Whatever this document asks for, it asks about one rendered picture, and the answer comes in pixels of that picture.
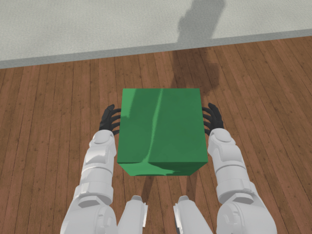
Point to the robot right forearm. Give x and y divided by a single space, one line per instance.
230 170

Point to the left robot upper arm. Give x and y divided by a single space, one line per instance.
98 219

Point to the carton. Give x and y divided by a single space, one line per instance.
161 132

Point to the robot left forearm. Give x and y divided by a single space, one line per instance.
96 177

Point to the left robot thigh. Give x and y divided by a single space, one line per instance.
133 218

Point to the robot right hand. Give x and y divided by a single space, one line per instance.
215 119

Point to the robot left hand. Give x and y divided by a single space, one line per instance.
107 119

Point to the right robot upper arm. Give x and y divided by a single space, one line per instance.
240 218

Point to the robot left shin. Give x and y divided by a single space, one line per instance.
135 197

